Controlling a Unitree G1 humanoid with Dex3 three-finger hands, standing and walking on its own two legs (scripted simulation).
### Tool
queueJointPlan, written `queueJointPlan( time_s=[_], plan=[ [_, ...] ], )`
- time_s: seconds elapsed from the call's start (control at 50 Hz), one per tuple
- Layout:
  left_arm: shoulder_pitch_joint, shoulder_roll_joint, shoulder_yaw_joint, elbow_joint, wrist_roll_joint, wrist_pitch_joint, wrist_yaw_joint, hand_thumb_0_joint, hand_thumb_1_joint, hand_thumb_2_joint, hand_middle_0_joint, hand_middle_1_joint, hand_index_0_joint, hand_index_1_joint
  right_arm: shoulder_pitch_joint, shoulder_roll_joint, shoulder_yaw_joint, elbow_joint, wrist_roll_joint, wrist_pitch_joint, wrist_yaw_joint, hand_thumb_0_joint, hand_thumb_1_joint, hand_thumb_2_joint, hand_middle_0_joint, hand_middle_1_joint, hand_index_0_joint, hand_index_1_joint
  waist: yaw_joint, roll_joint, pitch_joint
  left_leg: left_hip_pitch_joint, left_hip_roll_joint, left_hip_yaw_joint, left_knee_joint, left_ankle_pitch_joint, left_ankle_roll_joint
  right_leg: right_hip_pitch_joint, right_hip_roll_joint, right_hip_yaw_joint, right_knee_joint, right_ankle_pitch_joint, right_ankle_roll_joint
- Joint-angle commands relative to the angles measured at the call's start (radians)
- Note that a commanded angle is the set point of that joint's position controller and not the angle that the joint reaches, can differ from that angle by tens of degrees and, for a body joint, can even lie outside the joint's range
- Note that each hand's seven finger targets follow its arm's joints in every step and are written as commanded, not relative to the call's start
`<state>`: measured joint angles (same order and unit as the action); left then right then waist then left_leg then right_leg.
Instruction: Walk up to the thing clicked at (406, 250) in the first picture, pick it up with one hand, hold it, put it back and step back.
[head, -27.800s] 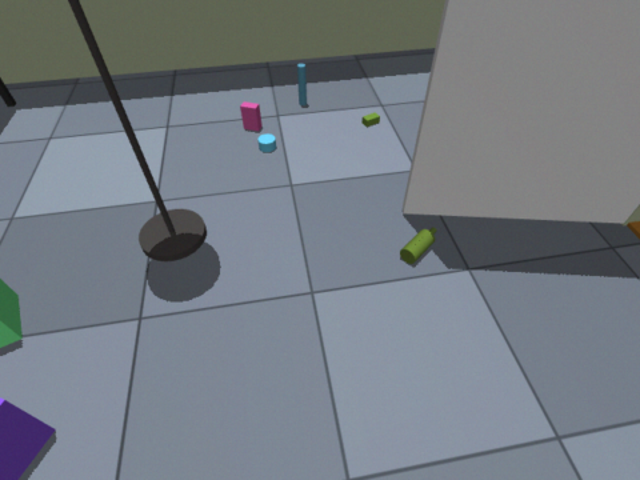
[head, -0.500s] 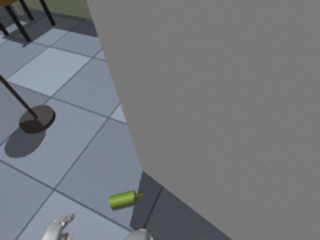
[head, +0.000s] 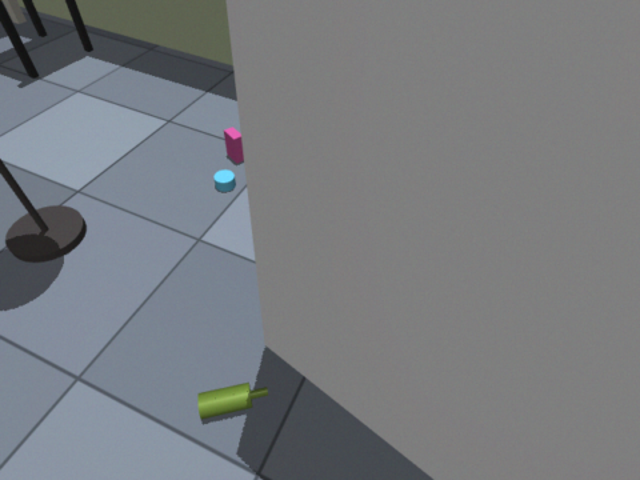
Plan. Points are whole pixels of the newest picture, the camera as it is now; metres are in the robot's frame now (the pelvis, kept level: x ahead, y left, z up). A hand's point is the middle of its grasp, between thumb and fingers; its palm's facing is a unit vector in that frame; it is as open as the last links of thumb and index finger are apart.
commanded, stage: walk up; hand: left
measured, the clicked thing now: (234, 398) +0.47 +0.23 -0.73
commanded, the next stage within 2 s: stand in 0.54 s
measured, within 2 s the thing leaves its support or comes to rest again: neither
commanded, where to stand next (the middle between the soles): +0.09 +0.00 m, yaw +2 degrees
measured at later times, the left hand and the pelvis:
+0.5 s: hand out of the picture +0.07 +0.27 -0.12, palm faces +0.06 -0.88 -0.47, open 7.4 cm; pelvis +0.01 -0.03 -0.01, yaw +5 degrees
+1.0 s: hand out of the picture +0.09 +0.23 -0.15, palm faces +0.02 -0.95 -0.32, open 7.4 cm; pelvis +0.03 -0.02 +0.01, yaw +4 degrees
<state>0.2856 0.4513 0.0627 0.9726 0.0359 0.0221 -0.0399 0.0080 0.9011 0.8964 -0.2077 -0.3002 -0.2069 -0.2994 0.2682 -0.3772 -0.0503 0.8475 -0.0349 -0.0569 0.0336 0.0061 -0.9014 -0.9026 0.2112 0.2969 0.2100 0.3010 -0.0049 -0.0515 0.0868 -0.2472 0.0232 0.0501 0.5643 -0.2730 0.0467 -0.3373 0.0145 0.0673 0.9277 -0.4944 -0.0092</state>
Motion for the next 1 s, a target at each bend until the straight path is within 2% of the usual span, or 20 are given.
queueJointPlan(
  time_s=[0.0,0.04,0.1,0.12,0.14,0.16,0.18,0.24,0.32,0.4,0.44,0.48,0.5,0.52,0.54,0.56,0.6,0.64,0.74,0.98],
  plan=[
    [-0.042,0.183,0.052,-0.123,-0.008,-0.072,-0.007,0.0,0.9,0.9,-0.2,-0.3,-0.2,-0.3,0.046,-0.317,-0.096,-0.073,0.005,-0.014,-0.009,0.0,-0.9,-0.9,0.2,0.3,0.2,0.3,-0.053,0.244,-0.011,0.126,0.255,-0.352,-0.318,-0.298,0.189,-0.15,-0.049,-0.06,-0.139,-0.027,0.002],
    [0.019,0.164,0.05,-0.103,-0.015,-0.079,0.0,0.0,0.9,0.9,-0.2,-0.3,-0.2,-0.3,-0.016,-0.304,-0.084,-0.089,0.004,0.002,-0.005,0.0,-0.9,-0.9,0.2,0.3,0.2,0.3,-0.018,0.274,0.01,-0.04,0.206,-0.26,-0.293,-0.259,0.16,-0.005,-0.032,-0.103,-0.22,0.047,0.001],
    [0.128,0.131,0.049,-0.054,-0.017,-0.091,0.039,0.0,0.9,0.9,-0.2,-0.3,-0.2,-0.3,-0.082,-0.22,-0.05,-0.1,0.016,0.044,-0.005,0.0,-0.9,-0.9,0.2,0.3,0.2,0.3,0.05,0.187,-0.039,-0.206,0.12,-0.143,-0.073,-0.135,0.076,0.252,0.016,-0.134,-0.437,0.265,0.005],
    [0.135,0.163,0.055,-0.065,-0.011,-0.096,0.052,0.0,0.9,0.9,-0.2,-0.3,-0.2,-0.3,-0.053,-0.164,-0.03,-0.097,0.023,0.054,-0.007,0.0,-0.9,-0.9,0.2,0.3,0.2,0.3,0.059,0.068,-0.044,-0.244,0.06,-0.088,0.074,-0.184,0.036,0.27,-0.049,-0.021,-0.534,0.195,0.001],
    [0.129,0.256,0.072,-0.084,0.004,-0.105,0.064,0.0,0.9,0.9,-0.2,-0.3,-0.2,-0.3,-0.032,-0.111,-0.016,-0.108,0.028,0.063,-0.011,0.0,-0.9,-0.9,0.2,0.3,0.2,0.3,0.054,-0.131,-0.024,-0.325,-0.056,-0.091,0.257,-0.268,-0.024,0.201,-0.288,0.354,-0.7,0.027,-0.044],
    [0.026,0.316,0.073,-0.123,0.005,-0.101,0.073,0.0,0.9,0.9,-0.2,-0.3,-0.2,-0.3,-0.022,-0.173,-0.037,-0.09,0.02,0.085,-0.018,0.0,-0.9,-0.9,0.2,0.3,0.2,0.3,0.03,-0.037,0.016,-0.282,-0.044,-0.211,0.369,-0.274,-0.039,0.019,-0.413,0.491,-0.785,-0.241,-0.117],
    [-0.03,0.328,0.076,-0.13,0.0,-0.098,0.078,0.0,0.9,0.9,-0.2,-0.3,-0.2,-0.3,0.004,-0.236,-0.061,-0.065,0.022,0.092,-0.017,0.0,-0.9,-0.9,0.2,0.3,0.2,0.3,0.009,-0.012,0.053,-0.251,-0.018,-0.257,0.424,-0.25,-0.033,-0.036,-0.409,0.457,-0.758,-0.27,-0.183],
    [-0.061,0.282,0.075,-0.132,-0.011,-0.098,0.086,0.0,0.9,0.9,-0.2,-0.3,-0.2,-0.3,0.099,-0.27,-0.081,-0.003,0.016,0.101,-0.008,0.0,-0.9,-0.9,0.2,0.3,0.2,0.3,-0.016,-0.076,0.025,-0.263,-0.028,-0.25,0.507,-0.149,-0.041,0.03,-0.302,0.252,-0.714,-0.142,-0.135],
    [-0.038,0.248,0.08,-0.136,-0.007,-0.107,0.086,0.0,0.9,0.9,-0.2,-0.3,-0.2,-0.3,0.099,-0.255,-0.081,0.007,0.005,0.097,0.005,0.0,-0.9,-0.9,0.2,0.3,0.2,0.3,0.012,-0.086,0.019,-0.276,-0.003,-0.224,0.457,-0.108,-0.064,0.076,-0.297,0.163,-0.668,-0.037,-0.161],
    [-0.055,0.227,0.074,-0.15,-0.002,-0.102,0.065,0.0,0.9,0.9,-0.2,-0.3,-0.2,-0.3,0.046,-0.213,-0.064,0.009,0.008,0.071,0.009,0.0,-0.9,-0.9,0.2,0.3,0.2,0.3,0.036,-0.146,0.002,-0.177,0.011,-0.114,0.189,-0.177,-0.059,0.081,-0.28,0.092,-0.619,0.011,-0.176],
    [-0.107,0.221,0.061,-0.157,-0.007,-0.086,0.053,0.0,0.9,0.9,-0.2,-0.3,-0.2,-0.3,0.051,-0.205,-0.059,0.031,0.018,0.059,0.004,0.0,-0.9,-0.9,0.2,0.3,0.2,0.3,0.021,-0.142,-0.021,-0.045,-0.018,-0.038,0.081,-0.126,-0.057,0.01,-0.257,0.051,-0.553,0.09,-0.162],
    [-0.135,0.169,0.031,-0.154,-0.024,-0.067,0.048,0.0,0.9,0.9,-0.2,-0.3,-0.2,-0.3,0.078,-0.205,-0.06,0.062,0.016,0.045,-0.011,0.0,-0.9,-0.9,0.2,0.3,0.2,0.3,-0.015,-0.065,-0.048,0.097,-0.047,-0.023,-0.06,0.003,-0.047,-0.073,-0.208,0.007,-0.426,0.125,-0.113],
    [-0.135,0.139,0.015,-0.155,-0.027,-0.06,0.047,0.0,0.9,0.9,-0.2,-0.3,-0.2,-0.3,0.075,-0.227,-0.063,0.056,0.009,0.037,-0.021,0.0,-0.9,-0.9,0.2,0.3,0.2,0.3,-0.03,-0.001,-0.063,0.124,-0.003,-0.109,-0.141,-0.006,-0.032,-0.1,-0.189,-0.02,-0.341,0.159,-0.078],
    [-0.101,0.078,0.002,-0.146,-0.049,-0.055,0.044,0.0,0.9,0.9,-0.2,-0.3,-0.2,-0.3,0.044,-0.258,-0.059,0.039,0.006,0.016,-0.031,0.0,-0.9,-0.9,0.2,0.3,0.2,0.3,0.002,0.112,-0.068,0.084,0.223,-0.447,-0.288,-0.002,0.022,-0.115,-0.07,-0.088,-0.236,0.147,0.003],
    [-0.115,0.128,0.016,-0.131,-0.051,-0.051,0.054,0.0,0.9,0.9,-0.2,-0.3,-0.2,-0.3,-0.004,-0.328,-0.066,0.052,0.005,0.012,-0.035,0.0,-0.9,-0.9,0.2,0.3,0.2,0.3,0.016,0.128,-0.047,-0.061,0.287,-0.523,-0.259,-0.004,0.13,0.007,-0.054,-0.05,-0.226,0.03,0.005],
    [-0.107,0.136,0.015,-0.106,-0.054,-0.049,0.051,0.0,0.9,0.9,-0.2,-0.3,-0.2,-0.3,-0.074,-0.308,-0.064,0.046,0.005,0.01,-0.034,0.0,-0.9,-0.9,0.2,0.3,0.2,0.3,0.04,0.114,-0.044,-0.071,0.252,-0.46,-0.256,-0.018,0.129,0.047,-0.061,-0.042,-0.25,0.046,0.008],
    [-0.081,0.11,0.003,-0.059,-0.049,-0.056,0.046,0.0,0.9,0.9,-0.2,-0.3,-0.2,-0.3,-0.138,-0.251,-0.044,0.05,0.015,0.012,-0.036,0.0,-0.9,-0.9,0.2,0.3,0.2,0.3,0.043,0.167,-0.067,-0.007,0.169,-0.277,-0.19,0.149,0.049,0.119,-0.079,-0.038,-0.402,0.229,-0.012],
    [-0.1,0.15,0.005,-0.039,-0.035,-0.065,0.044,0.0,0.9,0.9,-0.2,-0.3,-0.2,-0.3,-0.123,-0.211,-0.027,0.082,0.033,0.009,-0.035,0.0,-0.9,-0.9,0.2,0.3,0.2,0.3,0.031,0.169,-0.113,-0.007,0.112,-0.215,-0.172,0.149,-0.013,0.212,-0.125,0.024,-0.452,0.38,-0.03],
    [-0.161,0.131,-0.022,0.01,-0.038,-0.058,0.038,0.0,0.9,0.9,-0.2,-0.3,-0.2,-0.3,-0.162,-0.215,-0.021,0.134,0.03,0.011,-0.041,0.0,-0.9,-0.9,0.2,0.3,0.2,0.3,0.009,0.135,-0.111,0.1,0.113,-0.183,-0.203,0.259,-0.02,0.182,-0.112,0.005,-0.487,0.424,-0.016],
    [-0.208,0.122,-0.033,0.084,-0.031,-0.069,0.043,0.0,0.9,0.9,-0.2,-0.3,-0.2,-0.3,-0.265,-0.189,-0.012,0.193,0.035,0.029,-0.029,0.0,-0.9,-0.9,0.2,0.3,0.2,0.3,0.0,0.048,-0.109,0.148,0.1,-0.135,-0.235,0.211,-0.033,0.198,-0.141,0.025,-0.609,0.457,-0.005]
  ],
)
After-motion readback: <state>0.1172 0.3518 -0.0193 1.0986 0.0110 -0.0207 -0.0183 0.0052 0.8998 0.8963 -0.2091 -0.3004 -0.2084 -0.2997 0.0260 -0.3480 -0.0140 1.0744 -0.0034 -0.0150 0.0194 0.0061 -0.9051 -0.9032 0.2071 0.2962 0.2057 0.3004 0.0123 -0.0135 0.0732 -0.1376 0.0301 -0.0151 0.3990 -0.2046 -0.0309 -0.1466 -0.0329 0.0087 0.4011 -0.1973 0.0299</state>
